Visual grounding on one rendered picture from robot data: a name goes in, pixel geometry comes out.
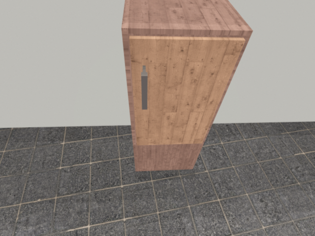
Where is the cupboard door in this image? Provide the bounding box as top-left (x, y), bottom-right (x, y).
top-left (129, 36), bottom-right (245, 146)

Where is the handle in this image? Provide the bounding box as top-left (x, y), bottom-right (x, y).
top-left (141, 65), bottom-right (148, 110)

